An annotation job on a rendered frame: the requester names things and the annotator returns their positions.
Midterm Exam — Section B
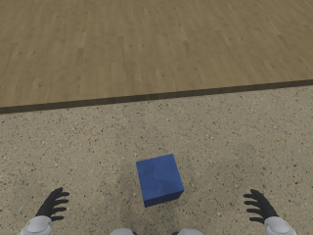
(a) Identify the right robot forearm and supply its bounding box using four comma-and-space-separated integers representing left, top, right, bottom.
264, 216, 297, 235

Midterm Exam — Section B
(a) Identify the right robot hand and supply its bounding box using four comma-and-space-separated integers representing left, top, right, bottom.
243, 189, 279, 224

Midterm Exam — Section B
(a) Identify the left robot forearm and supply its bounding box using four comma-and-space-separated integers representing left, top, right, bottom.
20, 215, 52, 235

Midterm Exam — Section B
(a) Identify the left robot hand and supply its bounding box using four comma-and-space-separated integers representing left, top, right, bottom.
35, 187, 69, 222

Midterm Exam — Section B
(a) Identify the carton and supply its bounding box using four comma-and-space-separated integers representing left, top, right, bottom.
136, 154, 185, 208

